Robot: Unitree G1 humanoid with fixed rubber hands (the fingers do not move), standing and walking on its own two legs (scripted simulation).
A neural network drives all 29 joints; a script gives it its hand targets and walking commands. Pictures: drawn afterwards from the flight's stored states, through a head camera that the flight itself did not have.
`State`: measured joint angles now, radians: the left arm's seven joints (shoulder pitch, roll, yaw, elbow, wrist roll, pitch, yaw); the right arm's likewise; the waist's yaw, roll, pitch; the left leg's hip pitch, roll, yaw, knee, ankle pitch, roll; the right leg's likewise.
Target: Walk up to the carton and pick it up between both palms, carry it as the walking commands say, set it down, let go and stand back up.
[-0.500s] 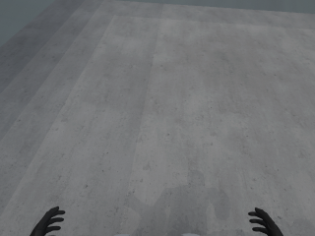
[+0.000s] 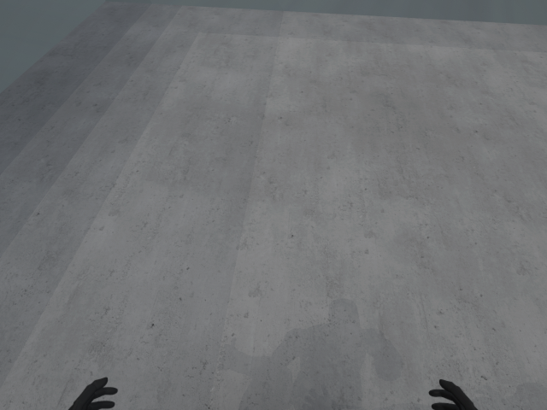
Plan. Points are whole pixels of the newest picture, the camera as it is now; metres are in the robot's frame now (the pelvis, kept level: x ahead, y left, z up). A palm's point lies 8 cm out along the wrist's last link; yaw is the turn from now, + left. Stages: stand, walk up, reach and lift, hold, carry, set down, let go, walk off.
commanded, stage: stand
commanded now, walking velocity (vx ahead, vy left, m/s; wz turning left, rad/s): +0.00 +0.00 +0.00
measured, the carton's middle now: out of the picture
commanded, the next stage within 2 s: walk up in 1.58 s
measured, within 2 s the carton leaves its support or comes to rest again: neither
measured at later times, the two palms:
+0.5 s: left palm out of the picture +0.10 +0.29 -0.09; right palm out of the picture +0.09 -0.30 -0.09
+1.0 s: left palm out of the picture +0.09 +0.29 -0.09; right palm out of the picture +0.08 -0.31 -0.10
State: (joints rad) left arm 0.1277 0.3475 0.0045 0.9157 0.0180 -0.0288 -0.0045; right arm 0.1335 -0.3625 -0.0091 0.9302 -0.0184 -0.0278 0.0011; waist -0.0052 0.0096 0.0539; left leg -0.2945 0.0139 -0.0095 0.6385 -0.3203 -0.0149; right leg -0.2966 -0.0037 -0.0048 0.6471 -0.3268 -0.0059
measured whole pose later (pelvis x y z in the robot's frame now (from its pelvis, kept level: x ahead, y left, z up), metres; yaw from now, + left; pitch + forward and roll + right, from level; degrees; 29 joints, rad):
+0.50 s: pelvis +0.00 +0.00 +0.02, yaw -1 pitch -2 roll +0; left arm 0.08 0.35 -0.02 1.07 0.01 -0.02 -0.01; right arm 0.09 -0.36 0.00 1.07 -0.01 -0.02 0.00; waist 0.00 0.01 0.05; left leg -0.16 0.02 0.00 0.41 -0.20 -0.02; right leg -0.17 0.00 0.01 0.42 -0.21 0.00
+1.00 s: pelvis +0.00 -0.01 +0.02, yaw -1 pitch -3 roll +0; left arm 0.09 0.35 -0.01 1.11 0.01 -0.02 0.00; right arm 0.10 -0.37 0.00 1.11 -0.01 -0.01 0.01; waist 0.00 0.01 0.05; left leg -0.13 0.03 0.00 0.35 -0.18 -0.03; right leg -0.14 0.01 0.01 0.36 -0.18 -0.01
